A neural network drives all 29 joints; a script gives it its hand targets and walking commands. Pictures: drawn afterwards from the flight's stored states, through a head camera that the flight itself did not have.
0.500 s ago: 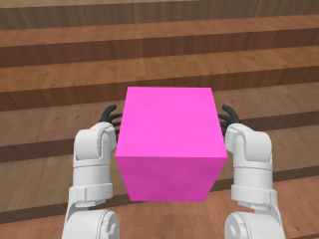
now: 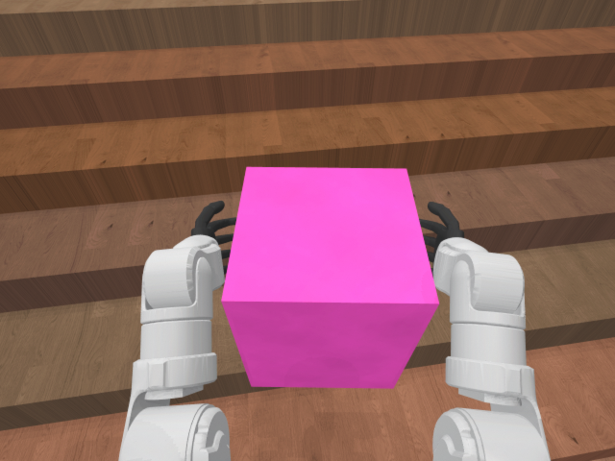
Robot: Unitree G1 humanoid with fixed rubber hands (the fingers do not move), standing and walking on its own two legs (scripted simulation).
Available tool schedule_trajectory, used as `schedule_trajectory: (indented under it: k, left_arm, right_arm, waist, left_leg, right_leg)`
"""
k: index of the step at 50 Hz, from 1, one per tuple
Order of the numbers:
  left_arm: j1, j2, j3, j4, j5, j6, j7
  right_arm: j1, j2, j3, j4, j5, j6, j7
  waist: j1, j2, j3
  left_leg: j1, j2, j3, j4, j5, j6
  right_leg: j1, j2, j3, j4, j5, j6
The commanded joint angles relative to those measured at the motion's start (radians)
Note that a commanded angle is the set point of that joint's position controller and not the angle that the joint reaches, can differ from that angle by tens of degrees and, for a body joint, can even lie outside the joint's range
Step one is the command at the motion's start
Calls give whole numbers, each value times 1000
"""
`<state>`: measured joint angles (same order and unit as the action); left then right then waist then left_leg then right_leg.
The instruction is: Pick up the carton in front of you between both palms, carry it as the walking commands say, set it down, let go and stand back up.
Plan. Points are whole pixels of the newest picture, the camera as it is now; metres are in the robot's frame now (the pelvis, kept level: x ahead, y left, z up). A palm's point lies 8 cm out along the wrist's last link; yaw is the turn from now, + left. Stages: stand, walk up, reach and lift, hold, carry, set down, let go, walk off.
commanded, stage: carry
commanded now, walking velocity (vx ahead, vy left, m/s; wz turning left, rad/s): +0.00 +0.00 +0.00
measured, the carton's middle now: (324, 284) +0.34 +0.00 +0.06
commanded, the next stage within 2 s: none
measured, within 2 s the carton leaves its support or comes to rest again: neither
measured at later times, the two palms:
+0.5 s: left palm (205, 254) +0.33 +0.15 +0.13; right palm (446, 256) +0.33 -0.15 +0.13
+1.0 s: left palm (211, 203) +0.39 +0.15 +0.16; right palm (443, 208) +0.39 -0.15 +0.16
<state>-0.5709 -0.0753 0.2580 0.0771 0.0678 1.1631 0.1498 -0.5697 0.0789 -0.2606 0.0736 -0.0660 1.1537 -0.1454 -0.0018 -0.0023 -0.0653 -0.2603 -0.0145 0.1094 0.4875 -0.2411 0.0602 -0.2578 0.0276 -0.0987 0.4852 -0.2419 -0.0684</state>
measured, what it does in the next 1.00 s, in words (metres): stands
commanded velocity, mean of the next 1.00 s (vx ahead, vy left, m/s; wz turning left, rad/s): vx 0.18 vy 0.00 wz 0.00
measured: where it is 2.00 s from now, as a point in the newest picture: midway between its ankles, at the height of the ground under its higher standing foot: (304, 337)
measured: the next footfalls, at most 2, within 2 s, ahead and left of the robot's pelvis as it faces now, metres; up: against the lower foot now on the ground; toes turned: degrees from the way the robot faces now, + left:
left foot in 1.36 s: +0.36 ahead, +0.10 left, +0.14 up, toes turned +2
right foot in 1.82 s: +0.68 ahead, -0.05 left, +0.28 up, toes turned -4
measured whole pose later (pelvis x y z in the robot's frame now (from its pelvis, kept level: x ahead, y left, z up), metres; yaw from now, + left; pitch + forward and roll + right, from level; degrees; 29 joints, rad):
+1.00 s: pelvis +0.05 +0.00 -0.01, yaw +0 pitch +3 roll +1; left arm -0.65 -0.03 0.27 0.03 0.01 1.24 0.17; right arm -0.66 0.06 -0.25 0.03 -0.04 1.23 -0.18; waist 0.00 0.00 -0.14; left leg -0.28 -0.03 0.12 0.58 -0.36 0.07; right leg -0.30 0.00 -0.09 0.63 -0.39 -0.08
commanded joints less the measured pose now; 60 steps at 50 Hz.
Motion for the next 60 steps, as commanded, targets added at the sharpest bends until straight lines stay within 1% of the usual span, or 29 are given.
schedule_trajectory:
  k: [1, 33, 35, 37, 39, 40, 41, 42, 43, 45, 46, 47, 48, 49, 50, 51, 52, 53, 54, 55, 56, 57, 58, 59, 60]
  left_arm:
    - [-657, -879, -593, -70, -271, -13, -103]
    - [-656, -878, -595, -73, -272, -14, -103]
    - [-672, -882, -601, -88, -278, -15, -103]
    - [-698, -879, -610, -112, -291, -14, -101]
    - [-722, -862, -618, -140, -304, -10, -93]
    - [-740, -847, -620, -157, -312, -5, -88]
    - [-755, -828, -620, -170, -318, 1, -81]
    - [-759, -807, -614, -170, -320, 11, -74]
    - [-757, -788, -606, -168, -320, 21, -68]
    - [-745, -753, -588, -155, -317, 43, -59]
    - [-750, -741, -577, -146, -315, 53, -57]
    - [-747, -732, -562, -132, -314, 62, -56]
    - [-747, -728, -548, -118, -312, 70, -56]
    - [-746, -728, -536, -103, -308, 75, -57]
    - [-747, -735, -526, -87, -306, 78, -59]
    - [-764, -748, -520, -78, -306, 78, -61]
    - [-765, -753, -517, -69, -306, 77, -62]
    - [-751, -759, -517, -70, -304, 77, -64]
    - [-762, -775, -520, -81, -308, 77, -66]
    - [-816, -794, -534, -112, -326, 78, -70]
    - [-867, -808, -554, -143, -349, 79, -74]
    - [-901, -830, -576, -167, -376, 80, -77]
    - [-926, -846, -592, -184, -398, 77, -80]
    - [-946, -852, -600, -193, -415, 75, -82]
    - [-958, -858, -606, -195, -428, 71, -85]
  right_arm:
    - [-644, 881, 597, -60, 273, -4, 100]
    - [-643, 881, 599, -62, 274, -5, 101]
    - [-657, 883, 604, -79, 280, -6, 101]
    - [-691, 882, 614, -106, 292, -5, 99]
    - [-724, 867, 622, -133, 303, 1, 91]
    - [-739, 852, 622, -147, 308, 7, 86]
    - [-752, 833, 620, -157, 311, 14, 80]
    - [-749, 811, 611, -156, 310, 23, 73]
    - [-740, 789, 598, -151, 307, 32, 66]
    - [-696, 750, 573, -124, 292, 52, 52]
    - [-688, 738, 560, -109, 284, 60, 47]
    - [-689, 731, 556, -103, 281, 67, 44]
    - [-701, 732, 554, -98, 282, 73, 42]
    - [-719, 741, 554, -96, 286, 78, 42]
    - [-751, 754, 558, -99, 294, 82, 43]
    - [-787, 772, 564, -103, 304, 85, 46]
    - [-810, 783, 565, -106, 310, 88, 49]
    - [-820, 787, 564, -113, 310, 90, 52]
    - [-840, 787, 557, -121, 307, 90, 54]
    - [-852, 788, 545, -114, 295, 90, 54]
    - [-818, 789, 520, -86, 284, 92, 52]
    - [-789, 792, 498, -67, 272, 94, 49]
    - [-774, 794, 478, -48, 261, 98, 46]
    - [-760, 787, 464, -34, 245, 99, 42]
    - [-753, 776, 454, -30, 228, 98, 38]
  waist:
    - [0, 4, -343]
    - [-1, 4, -344]
    - [3, 2, -345]
    - [11, 1, -325]
    - [11, -13, -298]
    - [10, -17, -279]
    - [9, -18, -265]
    - [2, -13, -261]
    - [-5, 23, -264]
    - [-23, 103, -282]
    - [-27, 127, -288]
    - [-25, 132, -295]
    - [-19, 119, -305]
    - [-9, 84, -310]
    - [15, 31, -319]
    - [47, -41, -332]
    - [79, -155, -355]
    - [99, -271, -375]
    - [119, -304, -347]
    - [141, -171, -322]
    - [140, -84, -334]
    - [134, -42, -324]
    - [143, -30, -320]
    - [141, -9, -313]
    - [133, 12, -295]
  left_leg:
    - [135, 156, -148, -47, 221, 52]
    - [137, 158, -147, -49, 226, 52]
    - [128, 146, -142, -63, 109, 58]
    - [100, 130, -134, -52, -35, 69]
    - [59, 111, -136, -27, -196, 92]
    - [35, 111, -147, -21, -251, 102]
    - [21, 113, -158, -17, -278, 111]
    - [34, 122, -181, -28, -286, 125]
    - [66, 144, -222, -55, -276, 137]
    - [169, 211, -332, -126, -256, 173]
    - [217, 242, -378, -137, -204, 193]
    - [247, 260, -386, -124, -84, 207]
    - [265, 269, -369, -98, 69, 215]
    - [257, 258, -317, -57, 189, 207]
    - [204, 214, -229, -3, 296, 175]
    - [98, 144, -121, 107, 375, 123]
    - [-70, 85, -36, 268, 277, 66]
    - [-266, 54, 8, 405, 4, 24]
    - [-503, -5, 40, 585, -260, -12]
    - [-674, -29, 19, 893, -364, -26]
    - [-838, -14, -28, 1179, -397, -12]
    - [-1003, 0, -117, 1420, -429, 12]
    - [-1151, -2, -171, 1600, -482, 41]
    - [-1240, -8, -194, 1693, -541, 65]
    - [-1296, -8, -181, 1733, -550, 88]
  right_leg:
    - [99, -164, 150, -58, 211, -48]
    - [99, -166, 147, -58, 210, -46]
    - [87, -157, 142, -72, 94, -52]
    - [59, -147, 140, -75, -56, -66]
    - [14, -144, 165, -85, -234, -91]
    - [-11, -148, 184, -90, -292, -103]
    - [-29, -152, 197, -90, -320, -111]
    - [-58, -141, 186, -69, -313, -113]
    - [-91, -124, 157, -18, -270, -107]
    - [-167, -76, 85, 108, -179, -75]
    - [-209, -67, 65, 149, -162, -60]
    - [-229, -65, 51, 161, -150, -49]
    - [-219, -66, 46, 151, -145, -43]
    - [-180, -67, 48, 97, -136, -43]
    - [-74, -68, 69, 9, -88, -51]
    - [95, -88, 125, -55, 35, -75]
    - [292, -159, 243, -71, 277, -114]
    - [452, -263, 376, -116, 491, -178]
    - [585, -350, 507, -143, 594, -268]
    - [644, -394, 571, -134, 642, -333]
    - [694, -403, 576, -112, 590, -355]
    - [718, -403, 556, -93, 516, -331]
    - [766, -398, 548, -83, 460, -301]
    - [798, -383, 517, -83, 406, -266]
    - [799, -372, 482, -97, 329, -232]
